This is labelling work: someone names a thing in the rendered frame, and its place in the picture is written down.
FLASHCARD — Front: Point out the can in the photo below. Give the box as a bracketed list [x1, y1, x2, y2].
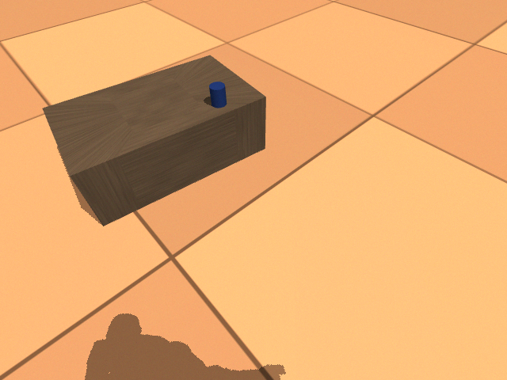
[209, 82, 227, 108]

